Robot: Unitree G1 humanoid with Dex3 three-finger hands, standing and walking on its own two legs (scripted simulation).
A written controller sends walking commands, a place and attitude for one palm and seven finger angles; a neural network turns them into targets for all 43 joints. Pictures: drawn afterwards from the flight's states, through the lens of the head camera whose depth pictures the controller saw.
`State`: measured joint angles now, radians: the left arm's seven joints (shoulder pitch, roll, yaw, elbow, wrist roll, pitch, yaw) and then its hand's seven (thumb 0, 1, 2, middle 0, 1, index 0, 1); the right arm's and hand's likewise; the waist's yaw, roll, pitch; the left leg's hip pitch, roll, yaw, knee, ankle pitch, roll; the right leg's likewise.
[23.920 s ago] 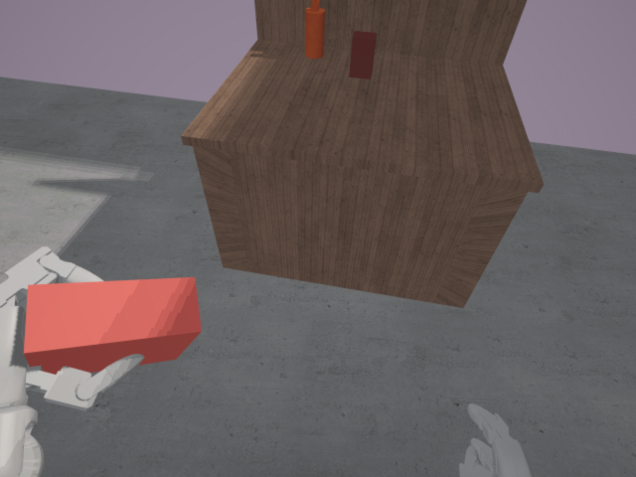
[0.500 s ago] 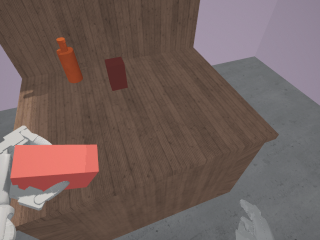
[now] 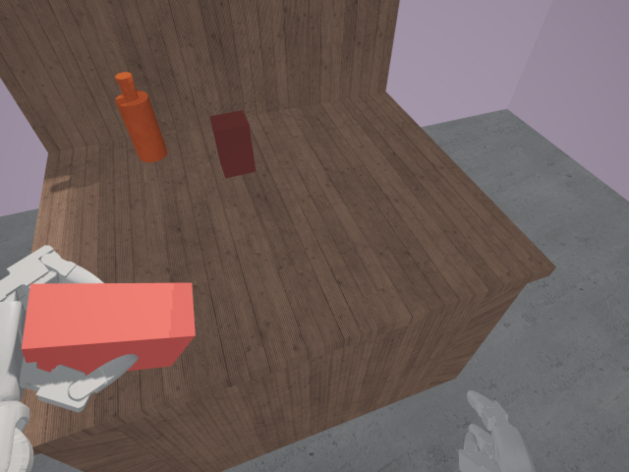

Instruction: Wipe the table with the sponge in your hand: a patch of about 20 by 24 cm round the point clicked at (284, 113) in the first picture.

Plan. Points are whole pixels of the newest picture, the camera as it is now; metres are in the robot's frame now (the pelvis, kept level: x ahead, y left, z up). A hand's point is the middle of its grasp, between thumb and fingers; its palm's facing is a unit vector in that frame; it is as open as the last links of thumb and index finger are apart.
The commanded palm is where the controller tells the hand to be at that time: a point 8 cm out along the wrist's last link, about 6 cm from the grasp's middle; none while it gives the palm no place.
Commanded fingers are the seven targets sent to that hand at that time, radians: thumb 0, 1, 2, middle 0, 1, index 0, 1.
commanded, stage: shuffle to correct the standing spot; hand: left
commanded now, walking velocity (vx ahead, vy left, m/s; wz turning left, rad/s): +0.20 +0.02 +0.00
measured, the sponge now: (137, 330) +0.23 +0.20 +0.12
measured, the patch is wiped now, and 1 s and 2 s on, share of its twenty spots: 0.00 0.00 0.00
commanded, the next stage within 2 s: come to a stop and stand still in 0.48 s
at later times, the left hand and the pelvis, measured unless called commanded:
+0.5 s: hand (83, 325) +0.22 +0.24 +0.15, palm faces +0.35 -0.84 -0.41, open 9.6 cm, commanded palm +0.16 +0.28 +0.18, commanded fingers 0.00 0.10 1.30 -1.20 -1.60 -1.20 -1.60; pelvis +0.01 +0.00 +0.00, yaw +0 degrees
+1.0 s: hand (78, 312) +0.23 +0.24 +0.16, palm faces +0.27 -0.84 -0.46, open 9.6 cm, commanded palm +0.16 +0.29 +0.18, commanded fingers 0.00 0.10 1.30 -1.20 -1.60 -1.20 -1.60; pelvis +0.00 +0.01 +0.00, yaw -1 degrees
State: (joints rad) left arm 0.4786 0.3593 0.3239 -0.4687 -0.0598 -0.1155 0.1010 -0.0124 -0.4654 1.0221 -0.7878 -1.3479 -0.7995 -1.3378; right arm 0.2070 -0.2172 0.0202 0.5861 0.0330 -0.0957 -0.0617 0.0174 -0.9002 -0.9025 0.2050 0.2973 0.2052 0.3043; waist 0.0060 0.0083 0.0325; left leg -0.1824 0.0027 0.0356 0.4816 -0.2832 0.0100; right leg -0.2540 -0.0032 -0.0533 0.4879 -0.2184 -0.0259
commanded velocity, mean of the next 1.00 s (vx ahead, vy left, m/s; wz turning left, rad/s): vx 0.11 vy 0.02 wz -0.03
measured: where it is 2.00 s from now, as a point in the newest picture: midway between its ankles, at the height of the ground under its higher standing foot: outside the picture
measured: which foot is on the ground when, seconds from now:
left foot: down 0.00-1.00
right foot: down 0.00-1.00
